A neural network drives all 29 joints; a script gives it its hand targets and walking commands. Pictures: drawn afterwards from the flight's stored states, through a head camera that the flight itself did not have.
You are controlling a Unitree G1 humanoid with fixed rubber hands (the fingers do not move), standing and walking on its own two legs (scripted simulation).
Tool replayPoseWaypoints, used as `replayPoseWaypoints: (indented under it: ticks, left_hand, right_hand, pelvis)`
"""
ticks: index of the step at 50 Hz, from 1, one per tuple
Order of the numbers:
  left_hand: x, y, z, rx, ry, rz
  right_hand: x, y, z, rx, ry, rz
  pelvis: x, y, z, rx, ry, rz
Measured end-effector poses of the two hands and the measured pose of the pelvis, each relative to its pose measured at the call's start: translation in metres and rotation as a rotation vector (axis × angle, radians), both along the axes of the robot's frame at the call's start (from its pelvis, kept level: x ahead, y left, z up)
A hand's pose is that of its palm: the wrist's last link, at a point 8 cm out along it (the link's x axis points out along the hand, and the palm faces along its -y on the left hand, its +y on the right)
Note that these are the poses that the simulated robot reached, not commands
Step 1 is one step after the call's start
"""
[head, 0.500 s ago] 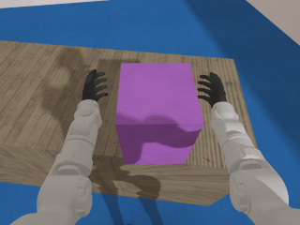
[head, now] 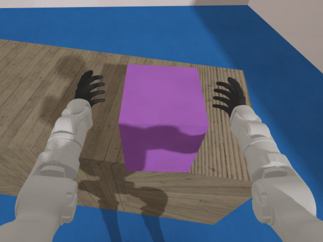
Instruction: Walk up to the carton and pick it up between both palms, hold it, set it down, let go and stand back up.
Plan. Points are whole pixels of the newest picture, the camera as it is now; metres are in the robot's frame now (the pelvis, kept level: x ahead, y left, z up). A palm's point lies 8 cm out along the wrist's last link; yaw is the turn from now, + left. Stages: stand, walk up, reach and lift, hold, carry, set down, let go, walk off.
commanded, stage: set down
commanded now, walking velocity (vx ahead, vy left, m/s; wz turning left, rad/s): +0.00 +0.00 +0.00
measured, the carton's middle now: (160, 121) +0.44 +0.03 +0.00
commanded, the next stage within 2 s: none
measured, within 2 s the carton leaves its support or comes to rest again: neither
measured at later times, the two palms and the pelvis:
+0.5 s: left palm (78, 98) +0.40 +0.23 +0.13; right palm (246, 108) +0.41 -0.18 +0.13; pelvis +0.02 +0.00 +0.01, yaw +0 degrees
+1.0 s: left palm (79, 126) +0.35 +0.23 +0.08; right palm (248, 138) +0.35 -0.19 +0.08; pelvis +0.04 -0.01 +0.02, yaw -1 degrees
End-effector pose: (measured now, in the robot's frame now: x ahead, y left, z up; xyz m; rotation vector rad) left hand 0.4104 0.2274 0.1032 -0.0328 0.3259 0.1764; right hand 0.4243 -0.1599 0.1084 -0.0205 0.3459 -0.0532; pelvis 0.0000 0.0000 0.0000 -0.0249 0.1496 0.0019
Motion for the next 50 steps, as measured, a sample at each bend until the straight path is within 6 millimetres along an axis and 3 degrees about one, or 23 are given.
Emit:
replayPoseWaypoints:
  ticks: [6, 18, 29, 35, 40, 45, 50]
  left_hand:
    - [0.002, 0.003, 0.006, -0.005, -0.009, 0.014]
    - [-0.002, 0.003, 0.039, 0.012, -0.037, -0.027]
    - [-0.019, 0.003, 0.015, 0.002, 0.008, -0.025]
    - [-0.004, -0.012, 0.045, 0.032, -0.021, -0.077]
    - [-0.003, -0.013, 0.061, 0.039, -0.056, -0.086]
    - [-0.021, -0.008, 0.039, 0.026, -0.018, -0.061]
    - [-0.064, -0.002, -0.019, 0.007, 0.035, -0.04]
  right_hand:
    - [0.002, 0.008, -0.005, 0.006, -0.007, 0.009]
    - [-0.001, 0.0, 0.029, -0.002, -0.081, 0.004]
    - [-0.026, -0.022, 0.009, 0.047, -0.062, -0.041]
    - [-0.011, -0.027, 0.026, 0.074, -0.099, -0.036]
    - [-0.013, -0.028, 0.036, 0.061, -0.13, -0.025]
    - [-0.033, -0.029, 0.018, 0.055, -0.111, -0.035]
    - [-0.076, -0.025, -0.024, 0.043, -0.077, -0.028]
  pelvis:
    - [-0.003, -0.003, -0.001, 0.002, 0.018, 0.007]
    - [0.008, -0.005, 0.008, 0.008, -0.053, 0.011]
    - [0.021, -0.003, 0.01, 0.014, -0.107, -0.003]
    - [0.017, -0.001, 0.01, 0.011, -0.095, -0.022]
    - [0.02, -0.001, 0.013, 0.018, -0.135, -0.032]
    - [0.027, -0.003, 0.015, 0.022, -0.182, -0.035]
    - [0.037, -0.006, 0.016, 0.027, -0.192, -0.027]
